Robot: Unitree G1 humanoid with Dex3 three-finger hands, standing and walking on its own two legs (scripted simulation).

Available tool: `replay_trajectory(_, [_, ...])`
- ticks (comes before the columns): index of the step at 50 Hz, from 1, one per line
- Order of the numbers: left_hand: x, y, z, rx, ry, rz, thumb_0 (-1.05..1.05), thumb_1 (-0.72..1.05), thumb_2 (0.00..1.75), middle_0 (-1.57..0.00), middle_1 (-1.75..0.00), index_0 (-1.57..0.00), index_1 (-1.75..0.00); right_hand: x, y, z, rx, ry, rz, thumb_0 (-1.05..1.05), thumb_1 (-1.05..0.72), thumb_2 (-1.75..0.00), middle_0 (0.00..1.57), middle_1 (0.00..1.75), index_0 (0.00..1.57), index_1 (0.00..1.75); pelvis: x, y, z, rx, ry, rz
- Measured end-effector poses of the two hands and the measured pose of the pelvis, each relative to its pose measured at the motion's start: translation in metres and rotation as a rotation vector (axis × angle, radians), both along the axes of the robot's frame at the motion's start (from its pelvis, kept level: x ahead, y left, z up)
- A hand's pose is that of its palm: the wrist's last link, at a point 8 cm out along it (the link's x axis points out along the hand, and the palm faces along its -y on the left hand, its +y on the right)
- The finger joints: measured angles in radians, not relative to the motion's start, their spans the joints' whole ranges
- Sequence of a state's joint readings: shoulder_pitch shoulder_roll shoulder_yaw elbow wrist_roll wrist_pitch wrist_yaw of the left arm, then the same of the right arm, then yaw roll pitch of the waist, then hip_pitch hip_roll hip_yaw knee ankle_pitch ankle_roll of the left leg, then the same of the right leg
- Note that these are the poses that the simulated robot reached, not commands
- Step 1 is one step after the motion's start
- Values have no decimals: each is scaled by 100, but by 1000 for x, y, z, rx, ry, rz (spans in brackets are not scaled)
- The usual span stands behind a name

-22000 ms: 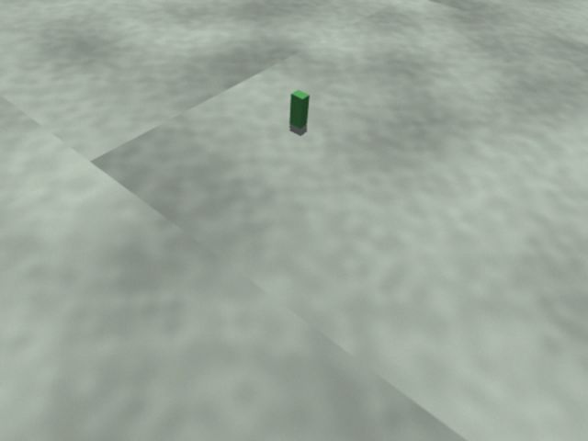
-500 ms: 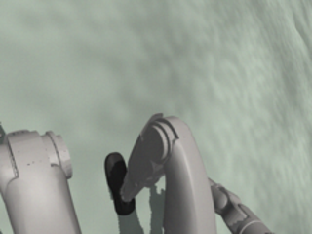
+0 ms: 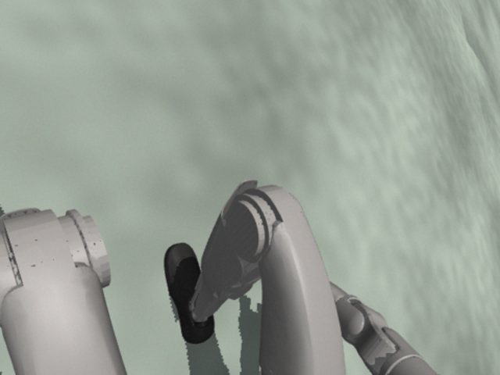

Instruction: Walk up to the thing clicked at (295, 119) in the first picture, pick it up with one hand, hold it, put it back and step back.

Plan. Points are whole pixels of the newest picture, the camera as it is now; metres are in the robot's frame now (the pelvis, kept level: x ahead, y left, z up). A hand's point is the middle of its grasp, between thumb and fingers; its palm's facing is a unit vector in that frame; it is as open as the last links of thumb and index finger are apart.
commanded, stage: close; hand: left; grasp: from the side
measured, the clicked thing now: out of the picture +0.41 +0.28 -0.18
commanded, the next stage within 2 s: settle in 0.72 s
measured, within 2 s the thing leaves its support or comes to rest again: leaves its support in 1.04 s
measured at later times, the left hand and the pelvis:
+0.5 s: hand out of the picture +0.40 +0.29 -0.17, palm faces +0.39 -0.92 +0.01, open 12.8 cm; pelvis +0.00 +0.00 +0.00, yaw +0 degrees
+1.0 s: hand out of the picture +0.40 +0.29 -0.17, palm faces +0.39 -0.92 +0.01, open 12.9 cm; pelvis +0.00 +0.00 +0.00, yaw +0 degrees
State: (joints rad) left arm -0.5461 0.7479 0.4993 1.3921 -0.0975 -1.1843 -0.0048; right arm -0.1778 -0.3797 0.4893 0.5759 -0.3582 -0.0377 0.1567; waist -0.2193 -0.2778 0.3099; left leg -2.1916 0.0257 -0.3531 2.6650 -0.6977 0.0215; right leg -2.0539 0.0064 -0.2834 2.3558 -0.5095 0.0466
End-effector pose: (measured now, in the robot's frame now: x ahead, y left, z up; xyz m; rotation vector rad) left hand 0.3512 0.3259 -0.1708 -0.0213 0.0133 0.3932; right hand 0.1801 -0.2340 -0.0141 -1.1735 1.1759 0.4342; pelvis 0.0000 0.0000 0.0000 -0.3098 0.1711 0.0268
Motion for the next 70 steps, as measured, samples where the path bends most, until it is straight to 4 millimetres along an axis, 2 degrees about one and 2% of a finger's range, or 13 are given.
replay_trajectory(17, [2,3,1,6,8,4,-1,-41,70,-54,-64,-53,-66,0,-1,-3,8,16,-12,0,-90,-90,21,30,20,30,2,0,0,1,11,2])
replay_trajectory(39, [4,8,1,5,10,3,-3,-61,75,-61,-78,-61,-81,6,1,-4,4,19,-18,0,-90,-90,21,30,20,30,4,1,1,-1,22,6])
replay_trajectory(51, [5,8,3,6,14,1,-3,-61,75,-60,-81,-58,-86,7,-1,-5,7,16,-30,0,-92,-91,21,30,20,30,5,0,2,1,31,7])
replay_trajectory(59, [1,12,23,18,-16,0,-3,-61,75,-59,-83,-57,-89,10,-2,-5,31,-2,-64,0,-92,-91,21,30,20,30,6,-2,6,11,55,16])
replay_trajectory(70, [-10,26,74,63,-30,-19,-3,-61,75,-58,-84,-57,-90,26,1,-6,133,-79,-132,0,-92,-90,21,30,20,30,9,-3,16,37,125,39])
